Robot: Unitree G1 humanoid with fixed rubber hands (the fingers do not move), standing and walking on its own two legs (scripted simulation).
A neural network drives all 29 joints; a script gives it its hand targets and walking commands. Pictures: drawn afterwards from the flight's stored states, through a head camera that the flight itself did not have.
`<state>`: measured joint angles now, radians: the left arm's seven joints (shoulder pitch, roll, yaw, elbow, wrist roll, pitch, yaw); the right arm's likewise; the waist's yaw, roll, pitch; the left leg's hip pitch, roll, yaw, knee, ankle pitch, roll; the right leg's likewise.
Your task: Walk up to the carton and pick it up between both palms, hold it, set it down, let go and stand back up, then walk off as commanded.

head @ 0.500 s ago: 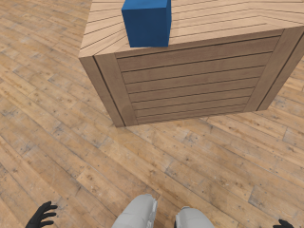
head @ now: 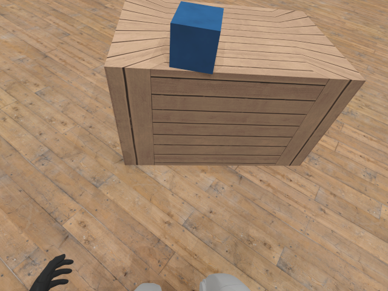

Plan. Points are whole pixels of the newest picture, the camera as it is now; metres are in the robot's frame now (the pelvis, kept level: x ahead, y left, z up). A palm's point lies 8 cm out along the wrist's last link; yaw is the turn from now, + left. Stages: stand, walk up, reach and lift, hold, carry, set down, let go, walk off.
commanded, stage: walk off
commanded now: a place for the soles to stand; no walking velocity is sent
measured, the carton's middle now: (196, 37) +1.04 -0.04 +0.02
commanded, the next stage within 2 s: stand in 1.52 s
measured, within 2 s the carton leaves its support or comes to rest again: neither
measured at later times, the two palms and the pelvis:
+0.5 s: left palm out of the picture +0.12 +0.27 -0.02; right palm out of the picture +0.13 -0.38 -0.11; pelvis +0.06 -0.06 +0.02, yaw +1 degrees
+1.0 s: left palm (43, 239) +0.24 +0.32 -0.07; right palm (319, 244) +0.23 -0.31 -0.07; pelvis +0.12 +0.00 +0.01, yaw +1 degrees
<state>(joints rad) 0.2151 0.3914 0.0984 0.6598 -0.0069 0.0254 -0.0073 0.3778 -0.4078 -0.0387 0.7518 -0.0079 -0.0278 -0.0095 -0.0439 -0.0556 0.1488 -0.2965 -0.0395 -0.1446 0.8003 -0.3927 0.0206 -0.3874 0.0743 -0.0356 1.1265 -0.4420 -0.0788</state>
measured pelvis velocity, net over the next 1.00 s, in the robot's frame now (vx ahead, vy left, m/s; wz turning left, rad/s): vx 0.12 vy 0.00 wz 0.03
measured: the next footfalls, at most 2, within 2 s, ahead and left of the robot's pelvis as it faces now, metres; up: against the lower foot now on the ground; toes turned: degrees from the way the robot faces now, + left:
right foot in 0.18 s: +0.07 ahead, -0.11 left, +0.00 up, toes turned -1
left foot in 0.86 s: +0.14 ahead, +0.13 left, +0.00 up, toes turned -6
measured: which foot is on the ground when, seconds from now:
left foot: down 0.00-0.20, up 0.22-0.84, down 0.86-1.00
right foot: up 0.00-0.16, down 0.18-0.90, up 0.92-1.00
